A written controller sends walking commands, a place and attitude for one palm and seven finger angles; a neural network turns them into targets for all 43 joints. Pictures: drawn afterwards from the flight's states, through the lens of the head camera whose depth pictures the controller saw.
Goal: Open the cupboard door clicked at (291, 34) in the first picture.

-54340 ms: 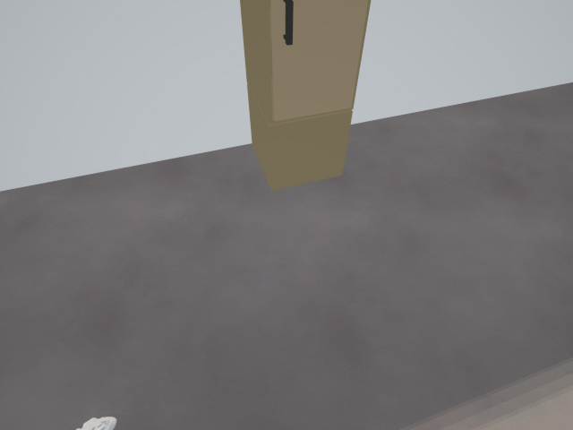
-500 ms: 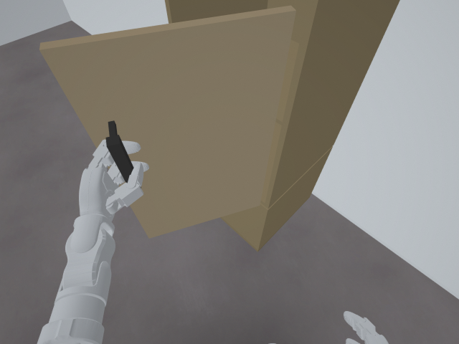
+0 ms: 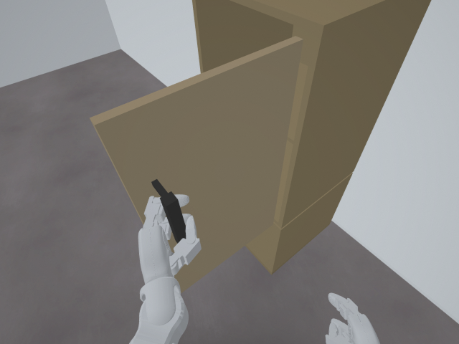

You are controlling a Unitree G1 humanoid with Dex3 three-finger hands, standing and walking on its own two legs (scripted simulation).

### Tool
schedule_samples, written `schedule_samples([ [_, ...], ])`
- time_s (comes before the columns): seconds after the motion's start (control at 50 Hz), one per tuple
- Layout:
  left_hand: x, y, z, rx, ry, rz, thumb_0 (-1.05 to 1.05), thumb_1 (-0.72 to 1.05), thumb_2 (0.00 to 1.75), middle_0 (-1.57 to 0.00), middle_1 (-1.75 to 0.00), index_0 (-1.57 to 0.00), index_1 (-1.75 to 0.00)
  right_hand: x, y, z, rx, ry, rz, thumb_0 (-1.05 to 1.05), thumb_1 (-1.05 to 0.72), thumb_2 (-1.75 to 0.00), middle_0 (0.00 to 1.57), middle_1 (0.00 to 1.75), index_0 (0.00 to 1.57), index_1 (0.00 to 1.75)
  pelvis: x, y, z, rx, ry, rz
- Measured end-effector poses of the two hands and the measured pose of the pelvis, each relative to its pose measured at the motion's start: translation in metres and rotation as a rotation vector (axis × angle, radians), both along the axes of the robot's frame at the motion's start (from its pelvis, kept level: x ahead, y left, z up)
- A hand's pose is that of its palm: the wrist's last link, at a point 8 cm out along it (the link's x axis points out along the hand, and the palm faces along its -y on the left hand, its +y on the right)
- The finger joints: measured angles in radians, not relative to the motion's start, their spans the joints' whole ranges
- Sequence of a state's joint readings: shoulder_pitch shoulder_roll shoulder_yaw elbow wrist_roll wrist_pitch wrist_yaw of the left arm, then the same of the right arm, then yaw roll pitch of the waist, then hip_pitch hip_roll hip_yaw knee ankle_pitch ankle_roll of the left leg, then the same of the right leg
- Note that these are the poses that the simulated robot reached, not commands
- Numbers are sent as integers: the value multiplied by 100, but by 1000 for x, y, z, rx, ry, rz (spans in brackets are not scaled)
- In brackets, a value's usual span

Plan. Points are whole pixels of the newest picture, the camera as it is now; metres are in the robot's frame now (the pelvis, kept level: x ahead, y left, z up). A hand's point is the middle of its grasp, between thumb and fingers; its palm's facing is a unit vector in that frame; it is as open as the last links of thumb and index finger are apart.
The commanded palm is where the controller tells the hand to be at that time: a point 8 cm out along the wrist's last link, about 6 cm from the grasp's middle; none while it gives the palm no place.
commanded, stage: open thumb and fingers to let go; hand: left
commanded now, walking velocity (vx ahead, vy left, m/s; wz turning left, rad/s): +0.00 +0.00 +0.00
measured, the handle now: (170, 214) +0.32 +0.12 +0.08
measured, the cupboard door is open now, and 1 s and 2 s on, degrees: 89 91 92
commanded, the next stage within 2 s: slide the hand sideways off the handle in 0.90 s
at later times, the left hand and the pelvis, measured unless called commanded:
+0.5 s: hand (199, 245) +0.26 +0.06 +0.08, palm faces +0.31 -0.95 -0.01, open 10.6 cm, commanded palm +0.22 +0.11 +0.07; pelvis -0.03 -0.01 +0.00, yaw +1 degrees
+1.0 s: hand (198, 249) +0.26 +0.06 +0.08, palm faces +0.26 -0.97 +0.00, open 15.4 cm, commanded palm +0.22 +0.12 +0.07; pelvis -0.04 +0.01 +0.00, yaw +0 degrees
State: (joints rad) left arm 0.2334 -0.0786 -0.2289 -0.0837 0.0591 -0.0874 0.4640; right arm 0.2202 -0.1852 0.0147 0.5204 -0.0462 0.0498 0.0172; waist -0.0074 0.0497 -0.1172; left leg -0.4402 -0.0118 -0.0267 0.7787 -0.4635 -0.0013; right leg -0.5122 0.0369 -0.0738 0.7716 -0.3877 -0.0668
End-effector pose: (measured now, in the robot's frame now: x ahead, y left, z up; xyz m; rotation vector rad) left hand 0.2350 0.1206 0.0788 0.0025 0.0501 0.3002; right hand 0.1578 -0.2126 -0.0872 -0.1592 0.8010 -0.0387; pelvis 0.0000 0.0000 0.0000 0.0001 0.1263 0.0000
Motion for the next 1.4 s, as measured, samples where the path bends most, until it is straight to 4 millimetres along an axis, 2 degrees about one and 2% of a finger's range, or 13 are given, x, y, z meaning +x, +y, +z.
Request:
schedule_samples([
  [0.08,-9,-9,0,6,2,-23,2,70,74,-28,-130,-32,-132,1,-7,1,4,-22,-8,1,-90,-90,20,30,20,30,-1,-5,-1,2,-9,2],
  [0.2,-6,-11,-3,14,-8,24,1,67,77,-32,-131,-34,-132,1,-13,-4,-20,-17,12,1,-90,-90,20,30,20,30,-8,-11,-4,8,-10,14],
  [0.28,-5,-10,-4,13,-7,39,1,59,75,-34,-131,-35,-131,-1,-13,-6,-20,-12,20,1,-90,-90,20,30,20,30,-13,-14,-4,12,-11,18],
  [0.38,-7,-11,-2,15,-21,22,1,37,67,-35,-129,-35,-129,-7,-13,-6,-14,-15,22,1,-90,-90,20,30,20,30,-19,-16,-3,15,-15,19],
  [0.58,-9,-11,-2,10,-26,11,0,-22,42,-32,-122,-32,-122,-21,-10,-7,-14,-14,16,1,-90,-90,20,30,20,30,-30,-12,-3,13,-26,15],
  [0.7,-11,-7,-1,5,-34,13,0,-41,34,-28,-109,-28,-108,-27,-7,-5,-20,-12,10,1,-90,-90,20,30,20,30,-33,-7,-3,10,-30,11],
  [0.96,-15,-11,-3,-1,-42,-38,-1,-49,31,-24,-57,-25,-57,-28,8,-3,-23,-17,15,1,-90,-90,20,30,20,30,-37,5,-4,3,-36,7],
  [1.04,-14,-8,-4,15,-45,-47,-1,-50,30,-29,-53,-28,-53,-26,14,-4,-23,-14,28,1,-90,-90,20,30,20,30,-39,8,-5,3,-37,10],
  [1.14,-13,13,-5,110,-72,-347,-1,-49,30,-25,-44,-18,-43,-30,18,-5,-22,-23,38,1,-90,-90,20,30,20,30,-44,11,-7,3,-43,20],
  [1.22,-9,22,-4,49,-46,-504,-1,-50,30,-21,-37,-14,-37,-35,19,-2,-13,-55,22,1,-90,-90,20,30,20,30,-45,16,-6,-4,-47,21],
  [1.3,-9,21,-6,-29,-38,-491,-1,-50,30,-17,-33,-14,-33,-36,19,3,-10,-86,8,2,-90,-90,20,30,20,30,-42,21,-5,-2,-38,8],
  [1.4,-16,18,-6,-27,-51,-460,-1,-50,30,-12,-31,-15,-31,-35,20,8,-8,-108,0,2,-90,-90,20,30,20,30,-35,25,-6,0,-25,-8],
])
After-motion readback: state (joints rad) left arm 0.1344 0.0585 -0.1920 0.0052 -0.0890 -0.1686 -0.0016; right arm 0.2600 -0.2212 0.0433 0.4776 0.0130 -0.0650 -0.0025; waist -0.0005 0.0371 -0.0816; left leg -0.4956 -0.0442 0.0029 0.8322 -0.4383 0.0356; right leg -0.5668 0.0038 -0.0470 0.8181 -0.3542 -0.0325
